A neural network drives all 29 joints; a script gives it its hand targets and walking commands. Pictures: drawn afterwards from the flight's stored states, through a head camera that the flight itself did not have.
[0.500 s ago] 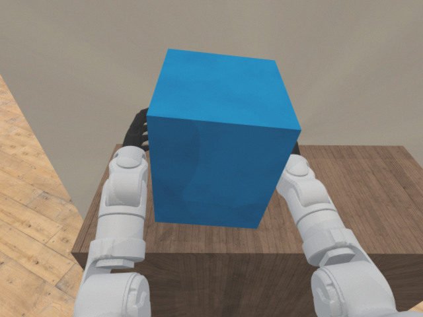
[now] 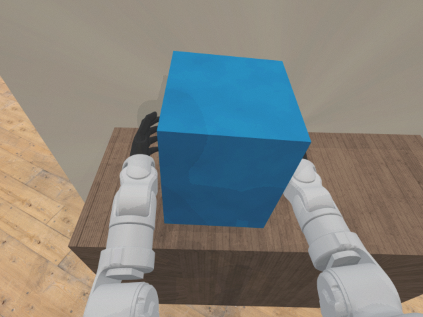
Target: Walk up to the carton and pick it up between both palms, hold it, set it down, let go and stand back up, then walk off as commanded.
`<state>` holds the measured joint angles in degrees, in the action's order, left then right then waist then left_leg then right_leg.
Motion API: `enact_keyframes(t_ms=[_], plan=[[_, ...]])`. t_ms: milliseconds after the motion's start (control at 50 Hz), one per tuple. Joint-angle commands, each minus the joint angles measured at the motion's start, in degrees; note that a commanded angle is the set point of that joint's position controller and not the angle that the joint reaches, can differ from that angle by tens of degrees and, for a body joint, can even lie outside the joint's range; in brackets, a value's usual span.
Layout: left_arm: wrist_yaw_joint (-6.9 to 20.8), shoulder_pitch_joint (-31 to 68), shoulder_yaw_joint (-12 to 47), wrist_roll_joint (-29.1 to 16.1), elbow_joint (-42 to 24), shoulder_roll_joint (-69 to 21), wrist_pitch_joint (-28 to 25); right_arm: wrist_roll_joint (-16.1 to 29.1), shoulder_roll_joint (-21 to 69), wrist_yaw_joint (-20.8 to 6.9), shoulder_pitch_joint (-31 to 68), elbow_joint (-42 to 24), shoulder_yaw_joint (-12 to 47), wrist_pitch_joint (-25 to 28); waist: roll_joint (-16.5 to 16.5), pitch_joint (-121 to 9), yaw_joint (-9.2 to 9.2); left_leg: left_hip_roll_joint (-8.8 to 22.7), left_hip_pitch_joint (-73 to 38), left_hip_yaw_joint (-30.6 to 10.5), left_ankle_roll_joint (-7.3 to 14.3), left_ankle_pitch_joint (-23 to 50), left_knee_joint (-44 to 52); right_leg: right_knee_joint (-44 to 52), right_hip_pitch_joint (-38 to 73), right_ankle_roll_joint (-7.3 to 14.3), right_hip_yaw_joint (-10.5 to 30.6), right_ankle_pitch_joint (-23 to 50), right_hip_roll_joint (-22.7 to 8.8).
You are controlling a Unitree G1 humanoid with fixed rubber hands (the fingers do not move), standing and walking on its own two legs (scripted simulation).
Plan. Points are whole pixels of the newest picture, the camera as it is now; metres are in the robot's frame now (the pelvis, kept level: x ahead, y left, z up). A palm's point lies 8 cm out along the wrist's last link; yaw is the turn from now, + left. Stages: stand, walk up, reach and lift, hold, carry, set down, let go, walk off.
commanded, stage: set down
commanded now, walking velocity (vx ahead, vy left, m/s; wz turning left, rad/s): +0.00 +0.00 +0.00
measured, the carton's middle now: (221, 145) +0.39 +0.01 +0.12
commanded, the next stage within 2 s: none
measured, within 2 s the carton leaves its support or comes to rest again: neither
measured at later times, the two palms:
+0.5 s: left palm (137, 168) +0.35 +0.17 +0.10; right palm (285, 167) +0.38 -0.12 +0.07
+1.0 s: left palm (146, 173) +0.37 +0.16 +0.05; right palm (278, 169) +0.41 -0.12 +0.02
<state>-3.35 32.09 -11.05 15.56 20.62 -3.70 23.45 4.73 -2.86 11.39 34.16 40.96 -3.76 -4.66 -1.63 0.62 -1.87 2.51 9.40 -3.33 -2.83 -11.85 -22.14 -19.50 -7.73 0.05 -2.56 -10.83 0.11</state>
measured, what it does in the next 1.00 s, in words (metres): stands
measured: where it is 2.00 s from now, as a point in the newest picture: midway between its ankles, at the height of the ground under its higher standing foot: outside the picture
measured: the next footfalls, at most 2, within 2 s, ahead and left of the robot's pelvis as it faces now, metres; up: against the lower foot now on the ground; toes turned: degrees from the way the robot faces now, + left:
none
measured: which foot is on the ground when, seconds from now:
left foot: down 0.00-1.00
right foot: down 0.00-1.00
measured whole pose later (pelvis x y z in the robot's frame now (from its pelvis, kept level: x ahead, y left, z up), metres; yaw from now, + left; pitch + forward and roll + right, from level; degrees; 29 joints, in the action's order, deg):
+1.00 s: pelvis +0.02 -0.01 +0.00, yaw +0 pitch +9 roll -1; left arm -8.6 27.9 -11.0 14.4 25.7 -8.5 8.7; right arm 4.7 -5.5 7.4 33.3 54.2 -4.1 12.6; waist -1.2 -2.1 -8.1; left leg 3.5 19.3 -3.3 -3.2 -11.9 -21.9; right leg -19.2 -17.7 0.9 -2.6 -10.8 1.1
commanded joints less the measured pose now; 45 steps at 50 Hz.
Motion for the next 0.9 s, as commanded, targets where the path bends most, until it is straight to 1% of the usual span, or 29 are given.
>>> enact_keyframes(t_ms=[0,40,60,80,120,140,160,180,200,240,280,320,340,360,380,440,480,500,520,580,600,640,660,680,740,780,800,860,880], plan=[[6.07,29.82,30.91,-8.48,-17.71,-42.57,-7.01,6.24,35.66,-7.78,48.45,-28.88,28.91,8.68,4.17,-40.64,-1.05,-3.92,-18.91,3.37,-3.38,45.0,-3.8,2.5,14.52,-0.2,-1.94,29.4,5.51],[5.48,28.82,30.72,-8.1,-18.63,-41.65,-7.33,6.06,35.35,-8.01,47.05,-27.33,28.84,8.58,4.17,-37.35,-1.49,-4.16,-18.09,3.51,-3.12,44.53,-3.66,2.81,14.89,-0.51,-1.5,30.53,5.05],[5.59,28.55,30.44,-7.74,-16.44,-41.51,-7.05,5.7,34.88,-8.15,45.99,-24.8,28.43,7.9,3.16,-35.47,-0.63,-3.95,-18.45,3.39,-3.05,42.91,-3.14,3.32,13.94,-0.57,-1.51,28.47,5.08],[5.22,29.41,31.83,-7.86,-17.4,-43.22,-7.23,5.7,35.01,-8.44,47.35,-27.09,28.32,8.64,4.48,-37.59,-0.68,-3.29,-20.56,3.01,-3.7,44.65,-3.8,3.29,11.75,-0.17,-2.15,26.47,5.66],[4.45,29.96,31.72,-7.81,-16.96,-43.19,-8.21,4.81,34.09,-8.96,46.96,-24.65,26.69,9.32,5.29,-37.48,-0.97,-2.57,-21.6,2.8,-4.07,45.43,-4.15,3.95,7.76,0.33,-2.81,22.41,5.98],[4.25,31.62,32.18,-8.18,-16.74,-42.49,-8.58,4.68,32.98,-9.22,46.91,-23.7,25.65,9.37,6.24,-37.4,-0.33,-2.68,-21.57,2.82,-4.13,43.98,-4.05,4.66,6.88,0.76,-2.54,20.56,5.74],[4.14,31.79,31.46,-7.61,-17.67,-42.0,-8.76,4.89,34.0,-9.42,46.69,-22.46,26.4,9.2,6.95,-35.89,-1.81,-2.89,-20.42,3.26,-3.89,42.57,-3.85,4.53,6.85,0.6,-2.15,19.28,5.42],[4.41,31.08,31.04,-7.19,-15.25,-42.58,-8.72,3.62,33.13,-9.45,45.83,-21.69,25.29,9.53,5.72,-35.84,-0.71,-2.65,-20.76,2.91,-4.02,43.36,-3.91,4.95,6.64,0.49,-2.25,20.11,5.42],[4.2,31.05,29.88,-6.5,-13.66,-42.2,-9.19,3.16,32.88,-9.68,44.59,-18.43,24.12,9.08,6.44,-34.03,-1.36,-2.15,-20.24,3.02,-4.42,42.63,-3.3,4.83,5.69,0.86,-2.51,17.49,5.68],[4.22,29.82,28.92,-6.12,-10.92,-42.36,-9.03,1.96,32.25,-10.36,45.73,-17.98,22.57,9.82,5.28,-33.08,-1.43,-2.19,-19.49,3.35,-3.81,40.62,-2.96,5.25,4.96,0.81,-2.67,16.03,5.52],[4.62,31.06,26.25,-5.22,-8.11,-40.41,-9.52,1.3,31.28,-11.07,46.23,-14.24,20.65,10.11,5.33,-32.94,-2.05,-2.78,-16.55,4.14,-3.02,34.42,-1.4,5.9,4.96,1.02,-2.36,12.44,4.86],[4.36,31.05,24.99,-4.36,-5.08,-40.87,-9.64,-0.16,30.81,-11.78,47.52,-13.15,18.65,10.91,4.37,-30.26,-2.34,-2.41,-15.99,4.2,-2.42,31.62,-0.5,6.15,3.79,1.08,-2.69,10.44,4.66],[4.11,33.25,25.39,-5.0,-7.2,-40.81,-10.26,0.48,30.93,-11.93,48.9,-14.85,20.11,11.48,4.57,-32.28,-3.23,-2.24,-16.35,4.44,-3.03,32.6,-0.64,5.49,3.37,1.11,-2.72,11.14,5.12],[4.2,31.94,24.94,-4.37,-4.88,-40.7,-10.25,-0.57,30.62,-12.18,48.63,-13.95,18.26,11.88,4.69,-31.62,-3.01,-2.37,-15.2,4.6,-2.58,30.46,-0.47,5.83,2.9,0.93,-2.47,10.1,4.64],[4.24,30.02,22.78,-3.47,-2.11,-40.31,-9.91,-1.59,29.94,-12.46,48.57,-12.9,17.17,12.09,4.0,-28.16,-4.04,-2.13,-13.39,4.6,-2.18,28.58,0.37,5.79,2.77,1.12,-2.82,8.02,4.74],[4.16,30.96,20.71,-3.03,0.56,-39.03,-10.52,-2.9,29.39,-13.11,49.51,-10.37,15.0,12.86,2.73,-27.97,-4.34,-2.29,-12.5,5.37,-1.49,26.82,1.02,5.79,2.72,1.2,-2.98,7.27,4.51],[4.12,30.25,21.72,-3.55,-0.48,-39.82,-11.42,-3.77,28.99,-13.0,49.0,-11.12,15.25,14.26,2.44,-30.39,-4.46,-1.85,-13.63,5.24,-1.88,29.97,0.14,5.49,1.67,1.24,-3.62,8.93,4.78],[3.67,31.94,24.13,-4.57,-2.27,-41.12,-12.57,-3.67,29.21,-13.07,49.98,-12.14,14.76,15.18,3.37,-33.2,-3.2,-1.59,-15.24,4.74,-2.46,31.82,-0.29,5.56,0.17,1.55,-3.98,9.43,4.84],[3.09,33.1,24.46,-4.58,-1.95,-41.96,-13.05,-3.6,29.77,-13.34,50.97,-12.28,14.84,15.88,4.77,-34.21,-3.68,-1.6,-15.14,4.7,-2.88,33.4,-1.16,5.39,-0.8,1.81,-3.79,9.49,4.93],[2.04,34.93,25.34,-5.81,-1.59,-43.37,-15.4,-4.57,29.97,-13.6,50.99,-10.77,13.79,17.15,3.67,-36.59,-3.33,-1.38,-15.03,4.68,-2.85,33.0,-1.16,5.53,-1.45,2.01,-3.96,9.07,5.06],[2.02,33.91,24.47,-4.59,0.85,-42.58,-15.33,-5.79,28.21,-13.91,50.25,-7.6,11.58,17.18,4.49,-34.02,-3.11,-1.2,-14.58,4.5,-3.14,30.62,-0.74,5.97,-2.61,2.35,-3.97,7.24,4.9],[1.22,31.39,24.48,-4.41,0.37,-42.93,-16.23,-6.04,28.35,-14.04,49.43,-8.64,12.18,18.38,4.5,-35.98,-4.33,-1.06,-14.91,4.42,-3.32,34.32,-1.61,5.41,-2.63,2.52,-4.33,9.14,5.2],[0.96,30.83,22.98,-3.72,1.25,-42.07,-16.4,-5.92,28.59,-14.33,48.65,-7.25,12.35,18.39,4.85,-35.8,-5.3,-1.19,-14.05,4.98,-2.81,34.51,-1.64,5.58,-2.26,2.64,-3.77,9.61,4.82],[0.8,30.21,22.62,-3.14,3.06,-42.54,-16.58,-6.1,27.95,-14.42,48.55,-5.2,11.2,18.34,5.12,-33.55,-5.17,-0.92,-13.24,4.66,-3.16,32.37,-1.17,5.69,-2.81,2.87,-3.77,7.79,4.99],[0.82,28.12,19.87,-1.98,4.4,-39.6,-16.23,-6.82,26.55,-14.74,47.46,-4.84,10.35,18.68,3.13,-33.78,-6.41,-1.04,-13.49,5.51,-2.02,32.55,-1.05,6.15,-3.58,2.5,-3.96,8.41,4.67],[0.26,30.17,22.22,-3.59,0.44,-40.86,-17.88,-5.79,28.26,-14.19,48.47,-7.01,12.53,19.86,2.94,-39.71,-6.08,-1.26,-15.17,5.23,-2.54,38.82,-2.87,5.54,-2.45,2.25,-3.78,13.96,4.95],[-0.11,30.73,22.43,-4.06,-0.16,-41.18,-18.45,-5.57,28.11,-14.06,48.74,-6.79,12.73,20.23,4.16,-40.28,-5.66,-1.09,-14.84,5.14,-2.76,40.45,-3.75,5.11,-3.13,2.21,-3.52,15.09,5.0],[-1.18,28.37,24.28,-4.39,-1.68,-42.53,-20.28,-5.23,27.86,-13.87,49.23,-9.77,14.52,22.15,5.54,-46.67,-6.87,-0.74,-16.53,4.73,-3.55,48.67,-6.48,4.33,-4.48,2.73,-3.8,19.1,5.71],[-1.21,29.05,25.59,-4.68,-2.04,-42.58,-21.11,-5.24,28.2,-13.81,48.85,-10.08,14.38,22.74,5.35,-48.19,-5.75,-0.7,-15.83,4.55,-3.74,48.35,-6.47,4.45,-4.62,2.6,-4.2,19.64,5.81]])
